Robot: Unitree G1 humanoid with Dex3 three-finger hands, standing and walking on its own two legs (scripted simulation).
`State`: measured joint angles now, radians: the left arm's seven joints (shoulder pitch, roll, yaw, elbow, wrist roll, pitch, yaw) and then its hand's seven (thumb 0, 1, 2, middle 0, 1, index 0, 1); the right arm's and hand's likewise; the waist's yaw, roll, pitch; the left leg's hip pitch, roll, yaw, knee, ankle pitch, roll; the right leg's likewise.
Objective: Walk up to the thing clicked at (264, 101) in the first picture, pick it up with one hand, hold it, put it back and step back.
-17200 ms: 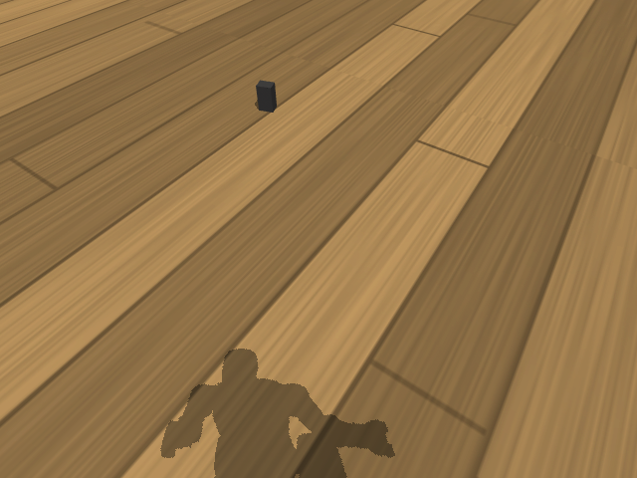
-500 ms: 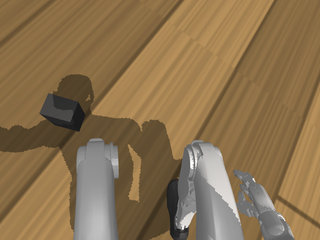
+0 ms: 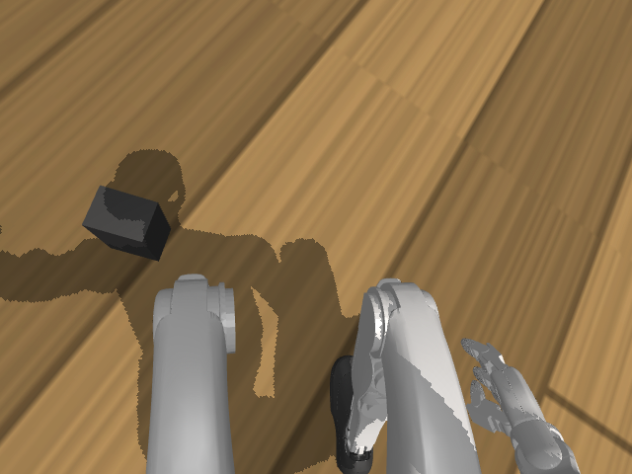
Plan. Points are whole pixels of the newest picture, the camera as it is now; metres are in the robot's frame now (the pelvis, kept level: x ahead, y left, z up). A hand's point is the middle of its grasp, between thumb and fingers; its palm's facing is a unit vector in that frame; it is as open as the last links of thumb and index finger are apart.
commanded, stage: go down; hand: left
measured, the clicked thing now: (132, 227) +0.43 +0.29 -0.29
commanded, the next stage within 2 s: none
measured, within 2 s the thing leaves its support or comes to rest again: neither
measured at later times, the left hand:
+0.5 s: hand out of the picture +0.32 +0.48 +0.04, palm faces +0.36 -0.93 -0.02, open 17.8 cm
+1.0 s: hand out of the picture +0.31 +0.48 +0.04, palm faces +0.35 -0.94 -0.02, open 17.8 cm
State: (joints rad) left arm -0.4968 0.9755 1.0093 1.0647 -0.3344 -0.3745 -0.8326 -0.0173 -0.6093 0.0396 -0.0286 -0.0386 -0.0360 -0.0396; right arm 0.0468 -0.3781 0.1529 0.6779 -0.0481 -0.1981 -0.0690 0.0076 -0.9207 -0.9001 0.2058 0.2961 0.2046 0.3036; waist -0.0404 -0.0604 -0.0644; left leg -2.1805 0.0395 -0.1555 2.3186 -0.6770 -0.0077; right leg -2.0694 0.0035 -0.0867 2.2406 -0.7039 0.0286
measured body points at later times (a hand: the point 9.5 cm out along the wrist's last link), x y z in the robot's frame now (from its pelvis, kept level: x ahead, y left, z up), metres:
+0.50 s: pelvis +0.00 +0.00 +0.00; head +0.21 +0.09 +0.39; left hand +0.29 +0.53 +0.05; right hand +0.20 -0.26 -0.09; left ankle +0.09 +0.13 -0.33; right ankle +0.10 -0.13 -0.33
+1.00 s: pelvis +0.00 +0.00 +0.00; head +0.21 +0.09 +0.39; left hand +0.29 +0.53 +0.04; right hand +0.20 -0.26 -0.09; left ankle +0.09 +0.13 -0.33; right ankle +0.10 -0.13 -0.33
